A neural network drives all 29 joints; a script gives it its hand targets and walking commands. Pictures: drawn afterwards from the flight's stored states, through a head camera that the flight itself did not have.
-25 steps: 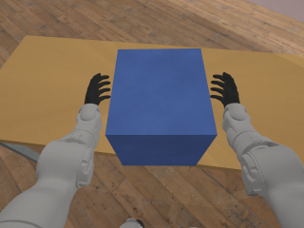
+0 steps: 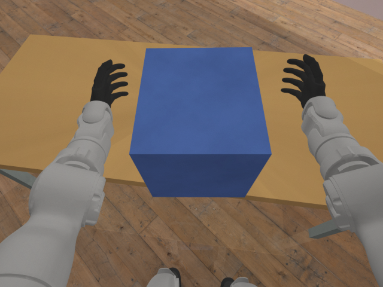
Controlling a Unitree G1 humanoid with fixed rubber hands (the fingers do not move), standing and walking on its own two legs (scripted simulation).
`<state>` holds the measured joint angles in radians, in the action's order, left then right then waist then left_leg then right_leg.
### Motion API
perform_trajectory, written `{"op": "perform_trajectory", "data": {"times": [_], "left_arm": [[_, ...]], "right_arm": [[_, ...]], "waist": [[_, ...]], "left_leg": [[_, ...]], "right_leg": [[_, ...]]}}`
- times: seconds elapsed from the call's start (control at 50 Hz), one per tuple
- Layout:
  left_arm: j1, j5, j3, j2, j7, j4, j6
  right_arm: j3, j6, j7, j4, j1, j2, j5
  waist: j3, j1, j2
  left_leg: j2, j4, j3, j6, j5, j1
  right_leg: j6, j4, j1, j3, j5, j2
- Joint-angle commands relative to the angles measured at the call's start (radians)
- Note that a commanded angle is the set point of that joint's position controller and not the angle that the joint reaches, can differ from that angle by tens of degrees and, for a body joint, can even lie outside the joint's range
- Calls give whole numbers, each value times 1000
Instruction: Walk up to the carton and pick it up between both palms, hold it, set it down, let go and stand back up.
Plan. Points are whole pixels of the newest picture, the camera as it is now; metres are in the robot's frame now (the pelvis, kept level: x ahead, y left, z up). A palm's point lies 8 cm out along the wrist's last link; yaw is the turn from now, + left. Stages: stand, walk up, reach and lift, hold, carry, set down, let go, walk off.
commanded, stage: set down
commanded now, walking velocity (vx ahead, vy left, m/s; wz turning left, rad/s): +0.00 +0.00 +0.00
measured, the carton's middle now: (198, 127) +0.47 +0.03 -0.02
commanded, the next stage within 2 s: none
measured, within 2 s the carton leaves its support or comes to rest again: neither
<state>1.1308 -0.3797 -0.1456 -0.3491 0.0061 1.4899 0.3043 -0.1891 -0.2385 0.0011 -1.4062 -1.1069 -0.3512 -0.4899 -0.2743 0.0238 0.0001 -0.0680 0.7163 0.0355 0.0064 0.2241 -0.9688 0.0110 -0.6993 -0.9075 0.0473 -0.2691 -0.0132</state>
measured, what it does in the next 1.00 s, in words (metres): stands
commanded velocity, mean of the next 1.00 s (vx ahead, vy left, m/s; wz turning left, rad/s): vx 0.00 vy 0.00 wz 0.00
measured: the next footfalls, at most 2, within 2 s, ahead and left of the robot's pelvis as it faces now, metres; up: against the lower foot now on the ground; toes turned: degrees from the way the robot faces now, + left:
none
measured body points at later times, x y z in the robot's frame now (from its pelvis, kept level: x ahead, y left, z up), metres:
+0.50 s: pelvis +0.01 +0.00 +0.03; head +0.08 +0.01 +0.48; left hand +0.48 +0.25 +0.16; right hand +0.50 -0.21 +0.17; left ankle +0.04 +0.12 -0.70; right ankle +0.02 -0.11 -0.70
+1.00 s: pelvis +0.02 +0.00 +0.04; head +0.06 +0.01 +0.49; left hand +0.42 +0.25 +0.10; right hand +0.44 -0.19 +0.10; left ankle +0.04 +0.12 -0.70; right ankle +0.02 -0.11 -0.70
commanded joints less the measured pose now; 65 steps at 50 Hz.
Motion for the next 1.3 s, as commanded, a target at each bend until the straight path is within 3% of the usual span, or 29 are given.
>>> {"op": "perform_trajectory", "data": {"times": [0.0,0.2,0.32,0.58,0.7,0.9,1.08,1.28], "left_arm": [[427,10,24,-189,-7,-141,-15],[434,1,-9,-170,1,-206,-130],[430,18,7,-187,4,-256,-175],[247,103,131,-203,26,-401,-233],[107,141,165,-171,38,-479,-207],[-21,143,181,-136,15,-642,-158],[-221,181,211,-94,24,-652,-141],[-372,190,227,-68,22,-685,-49]], "right_arm": [[17,2,4,115,-405,-190,-7],[18,96,-20,103,-393,-215,-23],[23,132,-23,153,-385,-218,-22],[9,156,32,302,-243,-176,-11],[32,125,52,367,-101,-139,16],[99,76,53,497,43,-122,68],[70,36,45,500,214,-83,66],[73,-51,39,563,374,-39,89]], "waist": [[-679,11,0],[-526,-9,35],[-497,-1,39],[-454,18,-16],[-371,6,0],[-351,-14,49],[-211,-5,17],[-136,-2,8]], "left_leg": [[50,-40,10,35,-312,502],[34,-134,-14,40,-339,695],[38,-171,-12,33,-356,737],[59,-236,10,15,-423,768],[62,-255,11,21,-418,821],[60,-236,-2,38,-399,911],[66,-252,-11,28,-382,909],[74,-252,-10,23,-322,882]], "right_leg": [[-54,100,331,10,324,-30],[-33,228,308,26,270,-33],[-35,266,367,21,286,-27],[-58,299,618,-7,448,-22],[-52,333,622,-8,381,-24],[-28,354,550,-3,242,-32],[-27,366,592,-19,216,-30],[-31,359,603,-42,175,-17]]}}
